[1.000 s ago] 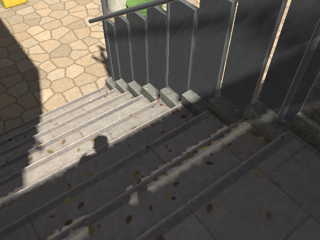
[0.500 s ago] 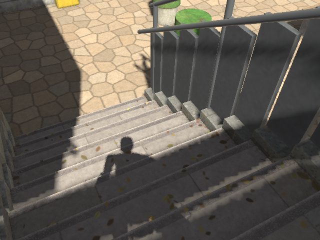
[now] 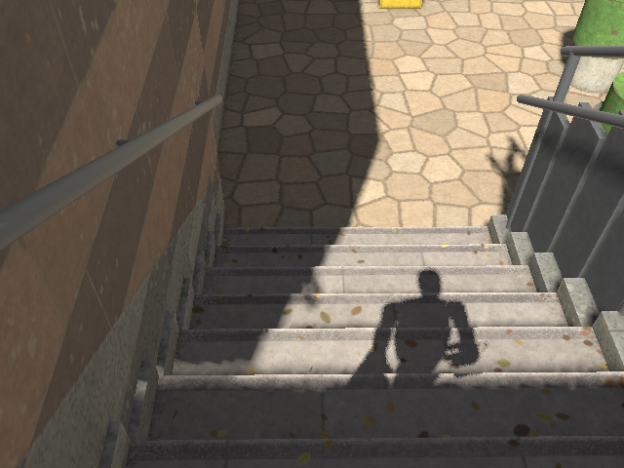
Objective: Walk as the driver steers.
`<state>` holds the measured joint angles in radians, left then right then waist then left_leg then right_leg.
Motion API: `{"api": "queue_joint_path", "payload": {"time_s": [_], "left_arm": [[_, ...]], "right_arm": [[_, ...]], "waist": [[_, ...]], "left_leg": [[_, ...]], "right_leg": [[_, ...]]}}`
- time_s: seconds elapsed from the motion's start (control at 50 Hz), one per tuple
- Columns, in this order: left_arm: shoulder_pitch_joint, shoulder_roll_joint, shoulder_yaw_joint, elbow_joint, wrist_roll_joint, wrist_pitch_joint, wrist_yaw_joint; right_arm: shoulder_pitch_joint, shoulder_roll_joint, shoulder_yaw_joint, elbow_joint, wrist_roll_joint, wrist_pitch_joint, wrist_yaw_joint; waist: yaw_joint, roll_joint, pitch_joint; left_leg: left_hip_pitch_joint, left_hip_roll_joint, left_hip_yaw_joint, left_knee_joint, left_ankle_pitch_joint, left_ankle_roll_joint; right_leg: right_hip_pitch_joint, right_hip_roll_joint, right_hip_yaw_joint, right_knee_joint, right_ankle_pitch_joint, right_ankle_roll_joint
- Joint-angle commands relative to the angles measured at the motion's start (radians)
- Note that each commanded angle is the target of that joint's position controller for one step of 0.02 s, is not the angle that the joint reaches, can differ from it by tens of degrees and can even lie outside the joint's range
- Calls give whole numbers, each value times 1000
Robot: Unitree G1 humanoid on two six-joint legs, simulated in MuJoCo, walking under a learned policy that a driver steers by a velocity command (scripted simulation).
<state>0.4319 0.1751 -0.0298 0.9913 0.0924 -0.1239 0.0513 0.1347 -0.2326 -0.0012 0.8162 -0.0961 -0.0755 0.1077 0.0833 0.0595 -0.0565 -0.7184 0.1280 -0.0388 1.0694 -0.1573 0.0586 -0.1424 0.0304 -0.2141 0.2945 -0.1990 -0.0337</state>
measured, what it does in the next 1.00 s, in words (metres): goes down, turning right: left foot 0.17 m lower, then right foot 0.17 m lower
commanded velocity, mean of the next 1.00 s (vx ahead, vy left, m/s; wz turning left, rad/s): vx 0.50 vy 0.00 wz -0.20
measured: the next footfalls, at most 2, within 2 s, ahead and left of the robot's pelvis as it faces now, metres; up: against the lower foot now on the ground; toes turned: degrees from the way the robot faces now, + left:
left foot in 0.34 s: +0.29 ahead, +0.24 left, -0.17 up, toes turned +9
right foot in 0.92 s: +0.59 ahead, -0.08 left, -0.34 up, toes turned -23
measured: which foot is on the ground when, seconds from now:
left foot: up 0.00-0.32, down 0.34-0.94, up 0.96-1.00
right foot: down 0.00-0.34, up 0.36-0.90, down 0.92-1.00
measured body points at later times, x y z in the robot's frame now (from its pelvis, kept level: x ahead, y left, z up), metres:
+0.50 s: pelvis +0.25 +0.14 -0.20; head +0.26 +0.15 +0.25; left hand +0.23 +0.40 -0.34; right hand +0.26 -0.11 -0.33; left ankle +0.25 +0.24 -0.91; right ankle +0.18 -0.01 -0.66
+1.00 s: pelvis +0.51 +0.04 -0.35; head +0.53 +0.03 +0.10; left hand +0.70 +0.23 -0.48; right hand +0.31 -0.11 -0.49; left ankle +0.34 +0.24 -0.81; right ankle +0.55 -0.06 -1.08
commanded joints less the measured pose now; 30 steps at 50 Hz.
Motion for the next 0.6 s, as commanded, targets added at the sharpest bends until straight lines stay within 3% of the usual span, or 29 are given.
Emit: {"api": "queue_joint_path", "payload": {"time_s": [0.02, 0.08, 0.1, 0.12, 0.14, 0.16, 0.18, 0.2, 0.22, 0.24, 0.26, 0.28, 0.3, 0.32, 0.34, 0.36, 0.38, 0.4, 0.42, 0.44, 0.46, 0.48, 0.5, 0.52, 0.54, 0.56, 0.58, 0.6], "left_arm": [[-10, 47, -9, -9, 16, -19, -11], [-7, 85, -13, 18, 16, -16, -26], [119, 48, -16, 95, 25, -20, -11], [286, 28, -16, 128, -11, -21, 17], [402, 10, -19, 165, -21, -17, 37], [407, 20, -17, 149, -27, -5, 41], [380, 27, -13, 126, -16, 10, 25], [252, 16, -19, 73, 0, 17, 11], [219, 76, -10, 46, 31, 24, -28], [112, 119, -2, 31, 35, 25, -56], [102, 139, 14, 31, 9, 27, -62], [76, 175, 24, 35, 0, 47, -72], [51, 224, 36, 28, 0, 61, -72], [82, 222, 34, 51, 27, 67, -101], [260, 151, 29, 115, 35, 80, -135], [475, 52, 27, 149, -41, 72, -161], [441, 82, 40, 112, -78, 36, -176], [147, 107, 49, -23, -93, 9, -164], [-21, 87, 40, -82, -96, -12, -123], [-57, 77, 39, -101, -92, -9, -105], [22, 23, 45, -115, -86, -2, -80], [39, -20, 35, -125, -67, 12, -73], [42, -25, 23, -111, -25, 32, -85], [82, -5, 25, -99, 3, 42, -101], [46, 22, 38, -90, -6, 38, -121], [11, 56, 57, -84, -13, 45, -144], [-88, 83, 65, -120, -14, 51, -164], [-93, 69, 56, -119, -16, 58, -184]], "right_arm": [[140, -23, -5, -13, -20, 6, 25], [79, -50, -20, -74, -27, 5, 4], [-20, -16, -5, -117, -13, 11, -19], [-104, 11, 2, -138, -23, 5, -42], [-191, 52, 14, -148, -16, 6, -63], [-222, 67, 21, -151, -1, 4, -62], [-207, 59, 20, -142, 5, 5, -59], [-148, 61, 28, -89, 2, 16, -44], [-114, 55, 16, -63, -4, 41, -43], [-69, 0, -1, -70, 1, 62, -37], [-71, -31, -12, -77, -11, 68, -33], [-33, -36, -13, -65, -7, 59, -39], [111, -46, -19, -8, 15, 43, -42], [343, -116, -63, 109, 23, 23, -53], [447, -232, -113, 142, 1, 28, -52], [583, -291, -117, 132, -42, 26, -37], [698, -275, -104, 161, -70, 19, -14], [664, -288, -105, 194, -31, 6, -3], [562, -239, -85, 164, 6, -11, -6], [453, -126, -46, 135, -5, -30, -11], [365, -81, -22, 115, -19, -46, -3], [301, -38, -3, 110, -23, -62, -6], [227, 41, 20, 110, 0, -76, -35], [225, 103, 41, 114, 25, -90, -73], [215, 123, 58, 117, 33, -104, -103], [281, 64, 59, 146, 18, -93, -118], [315, 51, 62, 163, 5, -81, -120], [342, 47, 64, 172, -13, -70, -125]], "waist": [[-81, -83, 46], [-67, -99, 65], [-4, -113, 108], [104, -89, 93], [167, -69, 106], [176, -99, 112], [156, -113, 119], [113, -38, 174], [79, -117, 196], [17, -144, 225], [15, -126, 235], [-19, -82, 193], [-75, -18, 157], [-148, 22, 65], [-157, 167, -42], [-109, 207, -283], [-135, 220, -320], [-188, 222, -125], [-173, 179, 33], [-112, 48, 60], [-10, 48, 37], [42, -13, 101], [65, -8, 114], [54, -33, 111], [21, -50, 113], [-3, 8, 124], [-27, 14, 107], [-19, 48, 90]], "left_leg": [[29, 34, -56, 102, 145, 42], [87, 7, 2, 79, 13, 54], [-191, 96, -152, -60, 138, 38], [-398, 79, -104, -220, 177, 3], [-463, 89, -99, -369, 219, -40], [-412, 71, -51, -420, 239, -58], [-268, 45, 9, -419, 262, -49], [18, 59, 29, -659, 611, -24], [286, -10, 98, -544, 684, -20], [288, 9, 54, -530, 572, -3], [288, 18, 37, -598, 448, 2], [370, 11, 59, -666, 350, -1], [511, -4, 54, -760, 464, -4], [823, -41, 118, -716, 607, -11], [1081, -23, 92, -627, 532, 6], [1310, 147, -5, -293, 1180, 61], [1313, 266, -113, -291, 1281, 95], [1088, 316, -310, -529, 609, 134], [864, 353, -319, -593, 277, 124], [678, 323, -233, -631, 222, 83], [455, 386, -300, -636, 175, 117], [328, 367, -257, -656, 135, 119], [276, 299, -201, -662, 29, 116], [286, 240, -122, -690, -20, 115], [212, 198, -14, -686, 29, 117], [208, 201, 28, -654, 83, 139], [229, 185, 53, -628, 176, 158], [244, 191, 69, -587, 201, 153]], "right_leg": [[-120, -317, 131, -15, 230, -216], [-135, -319, 128, 64, 151, -195], [156, -371, 199, 141, 118, -152], [418, -366, 237, 202, 66, -165], [500, -374, 290, 282, 51, -160], [420, -355, 307, 330, 21, -159], [251, -368, 306, 340, 1, -160], [-76, -278, 174, 344, -211, -81], [-341, -308, 197, 278, -339, -89], [-369, -362, 236, 300, -364, -91], [-332, -381, 254, 351, -393, -75], [-293, -368, 269, 465, -433, -69], [-267, -319, 243, 637, -404, -42], [-346, -265, 167, 870, -353, -2], [-445, -176, 124, 1145, -420, 38], [-545, -110, 192, 1595, -549, 42], [-690, -108, 220, 1779, -517, 48], [-944, -108, 195, 1862, -438, 32], [-1056, -146, 234, 1920, -318, 10], [-974, -182, 273, 1822, -154, -14], [-839, -213, 344, 1786, -37, -60], [-802, -227, 374, 1701, 21, -87], [-826, -232, 402, 1553, 109, -119], [-836, -240, 391, 1287, 204, -126], [-728, -232, 373, 1025, 331, -116], [-720, -214, 329, 987, 334, -94], [-727, -201, 274, 949, 314, -80], [-716, -193, 264, 977, 332, -86]]}}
